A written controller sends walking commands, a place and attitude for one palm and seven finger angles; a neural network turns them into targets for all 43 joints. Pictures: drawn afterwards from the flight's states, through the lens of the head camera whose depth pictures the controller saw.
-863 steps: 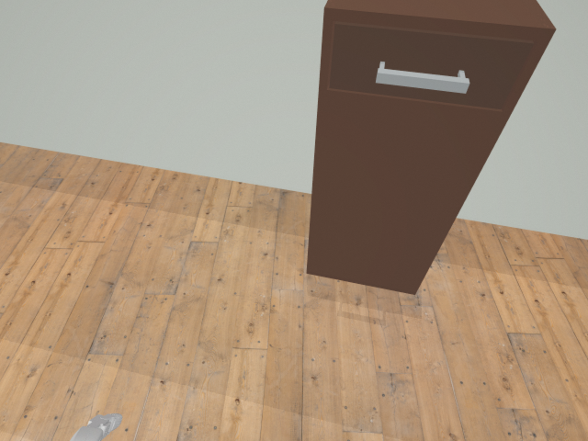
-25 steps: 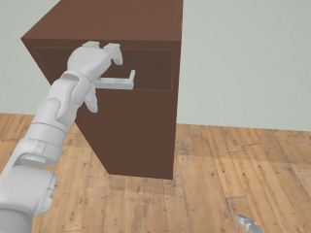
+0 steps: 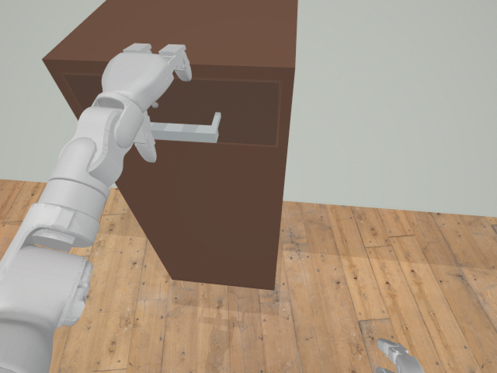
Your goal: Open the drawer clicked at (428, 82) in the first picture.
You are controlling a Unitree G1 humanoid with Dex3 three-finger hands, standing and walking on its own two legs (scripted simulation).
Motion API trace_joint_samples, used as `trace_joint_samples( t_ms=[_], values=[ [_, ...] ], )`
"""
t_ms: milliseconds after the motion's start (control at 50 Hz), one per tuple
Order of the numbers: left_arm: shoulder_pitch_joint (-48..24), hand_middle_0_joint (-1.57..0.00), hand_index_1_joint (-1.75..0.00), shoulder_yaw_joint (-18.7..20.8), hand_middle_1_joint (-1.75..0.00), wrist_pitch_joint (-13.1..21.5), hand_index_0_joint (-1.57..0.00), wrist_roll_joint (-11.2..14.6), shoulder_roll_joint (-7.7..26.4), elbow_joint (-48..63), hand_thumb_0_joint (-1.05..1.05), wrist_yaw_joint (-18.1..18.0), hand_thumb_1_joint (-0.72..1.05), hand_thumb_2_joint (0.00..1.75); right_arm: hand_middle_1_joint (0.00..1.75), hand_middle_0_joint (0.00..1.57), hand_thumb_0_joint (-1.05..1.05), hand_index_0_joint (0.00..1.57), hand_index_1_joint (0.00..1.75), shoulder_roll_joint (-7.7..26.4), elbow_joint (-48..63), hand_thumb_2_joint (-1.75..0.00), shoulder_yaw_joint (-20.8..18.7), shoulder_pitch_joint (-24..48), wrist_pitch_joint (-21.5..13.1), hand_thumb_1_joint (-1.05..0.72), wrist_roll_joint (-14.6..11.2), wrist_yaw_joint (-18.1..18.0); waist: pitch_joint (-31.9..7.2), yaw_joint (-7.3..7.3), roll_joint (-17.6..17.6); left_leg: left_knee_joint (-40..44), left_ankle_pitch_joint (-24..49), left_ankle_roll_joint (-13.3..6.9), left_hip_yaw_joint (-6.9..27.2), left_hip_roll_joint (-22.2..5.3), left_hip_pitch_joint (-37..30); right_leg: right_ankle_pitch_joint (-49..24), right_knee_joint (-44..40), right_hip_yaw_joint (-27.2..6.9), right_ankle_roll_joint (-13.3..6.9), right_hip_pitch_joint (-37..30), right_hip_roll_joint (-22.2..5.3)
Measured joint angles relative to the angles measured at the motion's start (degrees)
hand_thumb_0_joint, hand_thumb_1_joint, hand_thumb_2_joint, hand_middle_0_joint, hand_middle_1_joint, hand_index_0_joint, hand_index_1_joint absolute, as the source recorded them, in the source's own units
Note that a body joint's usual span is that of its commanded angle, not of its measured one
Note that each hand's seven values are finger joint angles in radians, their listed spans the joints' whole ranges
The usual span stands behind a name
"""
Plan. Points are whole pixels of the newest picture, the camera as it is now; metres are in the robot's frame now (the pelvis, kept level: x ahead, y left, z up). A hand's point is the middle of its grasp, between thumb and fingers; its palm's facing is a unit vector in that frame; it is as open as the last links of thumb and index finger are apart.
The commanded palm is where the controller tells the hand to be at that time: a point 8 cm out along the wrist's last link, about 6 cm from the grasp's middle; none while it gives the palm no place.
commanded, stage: move the hooked fingers above the handle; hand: left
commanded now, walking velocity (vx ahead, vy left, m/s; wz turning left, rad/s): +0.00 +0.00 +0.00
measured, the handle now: (171, 123) +0.52 +0.17 +0.12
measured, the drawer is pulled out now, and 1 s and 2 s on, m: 0.00 0.00 0.00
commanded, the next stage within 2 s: lift the fingers back up to retry in 1.40 s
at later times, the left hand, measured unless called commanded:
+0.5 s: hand (170, 97) +0.48 +0.14 +0.20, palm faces +0.14 -0.06 -0.99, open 13.8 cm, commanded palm +0.44 +0.19 +0.24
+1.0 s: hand (172, 114) +0.46 +0.14 +0.18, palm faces +0.07 -0.05 -1.00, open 13.9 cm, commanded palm +0.45 +0.18 +0.24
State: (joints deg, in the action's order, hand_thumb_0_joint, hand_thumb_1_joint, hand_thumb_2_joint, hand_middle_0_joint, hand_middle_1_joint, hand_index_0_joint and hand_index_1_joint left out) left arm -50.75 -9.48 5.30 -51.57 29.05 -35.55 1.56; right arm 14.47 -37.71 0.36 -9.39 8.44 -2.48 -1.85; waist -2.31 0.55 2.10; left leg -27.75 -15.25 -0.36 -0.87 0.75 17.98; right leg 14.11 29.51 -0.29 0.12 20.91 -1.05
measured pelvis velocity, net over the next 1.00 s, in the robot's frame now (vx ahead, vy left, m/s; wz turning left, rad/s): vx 0.00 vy -0.01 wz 0.02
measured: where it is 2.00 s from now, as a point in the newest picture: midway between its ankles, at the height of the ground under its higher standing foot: outside the picture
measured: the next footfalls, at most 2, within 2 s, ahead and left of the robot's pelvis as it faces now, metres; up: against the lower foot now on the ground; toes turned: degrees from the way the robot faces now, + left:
none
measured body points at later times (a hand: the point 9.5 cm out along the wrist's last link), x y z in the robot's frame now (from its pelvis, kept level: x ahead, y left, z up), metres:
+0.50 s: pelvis +0.00 +0.00 +0.00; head +0.03 -0.02 +0.45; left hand +0.46 +0.15 +0.25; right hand +0.12 -0.25 -0.13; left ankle -0.02 +0.12 -0.74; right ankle +0.01 -0.12 -0.74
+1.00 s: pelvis +0.00 -0.01 +0.00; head +0.03 -0.02 +0.45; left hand +0.45 +0.14 +0.24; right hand +0.11 -0.28 -0.13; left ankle -0.02 +0.12 -0.74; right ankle +0.01 -0.12 -0.74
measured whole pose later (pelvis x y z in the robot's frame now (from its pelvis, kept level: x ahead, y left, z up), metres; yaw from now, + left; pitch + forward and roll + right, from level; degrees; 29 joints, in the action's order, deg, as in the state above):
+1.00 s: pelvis +0.00 -0.01 +0.00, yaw +1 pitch +6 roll +0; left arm -53.5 -14.5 6.2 -50.4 27.5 -38.3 3.4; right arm 16.9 -39.9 -1.2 -12.9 6.5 -3.2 -2.9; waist -2.3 1.1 2.2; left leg -28.1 -14.7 0.0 0.6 0.6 19.4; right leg 13.7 29.1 1.2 -0.4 21.5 -1.0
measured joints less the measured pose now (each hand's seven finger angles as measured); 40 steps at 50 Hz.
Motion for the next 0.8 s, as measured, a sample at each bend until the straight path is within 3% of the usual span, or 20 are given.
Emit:
trace_joint_samples(
  t_ms=[80,120,160,240,320,360,440,500,580,660,720,800],
  values=[
    [-3.47,-0.31,-1.21,1.92,-1.20,-8.92,-0.31,-4.29,3.34,-8.96,0.01,0.00,-0.48,0.30,0.30,0.20,0.01,0.20,0.30,-0.42,-0.14,-0.90,0.61,-0.75,1.52,-0.90,0.00,0.99,-0.98,0.16,0.77,0.84,0.74,0.08,-0.57,-0.28,1.34,-0.91,-0.73,-0.55,-0.10,1.61,0.31],
    [-2.58,-0.31,-1.21,0.24,-1.20,-12.51,-0.31,-4.59,4.46,-9.29,0.01,3.20,-0.48,0.30,0.30,0.20,0.01,0.20,0.30,-0.16,0.34,-0.90,0.24,-2.35,2.41,-0.90,-0.37,1.29,-1.31,-0.04,1.40,1.10,0.87,-0.05,-0.39,-0.19,1.47,-0.96,-1.00,-0.37,-0.03,1.63,0.21],
    [-0.44,-0.31,-1.21,-2.86,-1.20,-13.63,-0.31,-3.21,4.35,-6.08,0.00,7.47,-0.48,0.30,0.30,0.20,0.01,0.20,0.30,0.25,0.62,-0.90,-0.28,-4.24,2.78,-0.90,-0.59,1.10,-1.26,-0.43,1.75,1.14,0.81,-0.24,0.21,0.12,1.11,-0.63,-1.01,0.22,0.08,1.00,-0.13],
    [4.43,-0.31,-1.21,-8.29,-1.20,-7.83,-0.31,2.00,0.93,4.20,0.00,13.86,-0.48,0.30,0.30,0.20,0.01,0.21,0.30,1.00,-0.15,-0.90,-0.76,-6.03,1.61,-0.90,-0.66,-0.45,-0.21,-0.80,1.37,0.54,0.33,-0.53,1.60,0.96,-0.22,0.56,-0.29,1.59,0.30,-0.87,-1.04],
    [5.25,-0.32,-1.22,-7.21,-1.20,1.03,-0.29,3.83,-0.82,9.67,0.00,10.38,-0.48,0.30,0.30,0.20,0.01,0.20,0.30,1.10,-0.65,-0.90,-1.43,-5.40,-0.41,-0.90,-0.13,-1.54,0.29,-0.74,0.96,-0.58,-0.47,-0.53,1.76,0.95,-0.72,1.04,0.17,1.75,0.31,-1.70,-1.03],
    [2.95,-0.32,-1.22,-6.50,-1.20,2.99,-0.29,3.27,-2.07,7.15,0.00,6.76,-0.48,0.30,0.30,0.20,0.01,0.20,0.30,0.96,-1.18,-0.90,-1.36,-4.39,-0.85,-0.90,-0.13,-1.19,-0.07,-0.49,0.64,-0.89,-0.65,-0.42,1.45,0.76,-0.39,0.96,0.31,1.44,0.27,-1.29,-0.83],
    [-2.28,-0.32,-1.22,-1.70,-1.20,-0.51,-0.30,0.66,-1.89,-1.89,0.01,0.40,-0.48,0.30,0.30,0.20,0.01,0.20,0.30,0.45,-1.30,-0.90,0.00,-1.72,-0.24,-0.90,-0.18,-0.20,-0.34,0.89,0.15,-0.33,-0.19,-0.18,-0.05,0.18,0.65,0.11,0.22,-0.06,0.17,0.61,-0.18],
    [-3.44,-0.41,-1.21,-0.39,-1.28,-1.43,-0.31,-1.38,-1.66,-3.86,0.00,-0.86,-0.48,0.30,0.30,0.20,0.01,0.20,0.30,0.31,-1.03,-0.90,0.49,-1.46,1.13,-0.90,0.06,0.28,-0.93,0.90,0.47,0.56,0.46,-0.06,-0.93,-0.20,1.18,-0.73,-0.39,-0.92,0.07,1.62,0.25],
    [-2.44,-0.42,-1.24,0.49,-1.29,-6.01,-0.33,-4.22,-2.35,-4.86,0.00,-0.14,-0.48,0.30,0.30,0.20,0.01,0.20,0.30,0.52,-0.75,-0.90,0.93,-1.70,3.57,-0.90,-0.18,0.55,-1.83,0.86,1.53,1.68,1.02,0.02,-1.75,-0.46,0.46,-1.23,-0.85,-1.72,0.01,1.53,0.57],
    [0.44,-0.38,-1.24,2.28,-1.26,-9.76,-0.32,-4.17,0.57,-8.60,0.01,3.69,-0.48,0.30,0.30,0.20,0.01,0.20,0.30,0.56,0.52,-0.90,1.47,-1.92,4.38,-0.90,-1.05,-0.70,-1.20,1.71,2.11,2.51,1.30,0.19,-2.28,-0.76,-1.19,-1.29,-0.86,-2.22,-0.18,0.48,0.94],
    [3.75,-0.36,-1.23,2.82,-1.24,-8.46,-0.32,-3.33,3.35,-8.19,0.01,7.45,-0.48,0.30,0.30,0.20,0.01,0.21,0.30,0.70,1.98,-0.90,1.00,-3.28,3.44,-0.90,-1.41,-1.74,-0.18,1.84,1.70,2.52,1.43,0.29,-1.70,-0.90,-1.64,-1.18,-0.79,-1.62,-0.49,-0.17,1.03],
    [6.69,-0.34,-1.21,-0.39,-1.22,-2.97,-0.30,-1.34,4.73,-0.49,0.00,9.55,-0.48,0.30,0.30,0.20,0.01,0.20,0.30,1.32,2.18,-0.90,-1.12,-5.89,0.94,-0.90,-1.00,-2.78,1.39,0.18,0.76,1.44,1.30,0.47,0.39,-0.80,-1.21,-0.87,-0.88,0.47,-0.82,-1.09,0.76]
  ],
)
